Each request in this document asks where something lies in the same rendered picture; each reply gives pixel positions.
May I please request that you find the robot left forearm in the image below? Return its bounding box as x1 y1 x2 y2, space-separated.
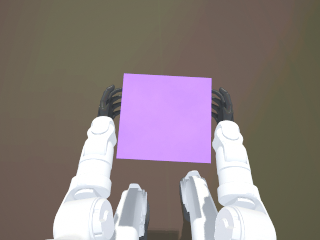
53 116 117 237

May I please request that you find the robot right forearm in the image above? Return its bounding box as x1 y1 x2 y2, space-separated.
212 120 277 240

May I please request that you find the left robot upper arm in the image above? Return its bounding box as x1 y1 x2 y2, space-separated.
46 197 115 240

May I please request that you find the left robot hand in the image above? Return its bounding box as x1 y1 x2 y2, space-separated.
97 84 123 120

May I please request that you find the carton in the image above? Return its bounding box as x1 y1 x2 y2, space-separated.
116 73 212 163

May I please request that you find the robot right foot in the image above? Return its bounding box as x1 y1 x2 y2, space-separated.
179 177 191 222

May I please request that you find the robot left thigh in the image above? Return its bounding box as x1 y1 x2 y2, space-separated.
110 188 147 240

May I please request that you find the right robot upper arm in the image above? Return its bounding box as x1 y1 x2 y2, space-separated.
214 205 276 240

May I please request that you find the right robot hand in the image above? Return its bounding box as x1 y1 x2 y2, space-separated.
211 87 234 125

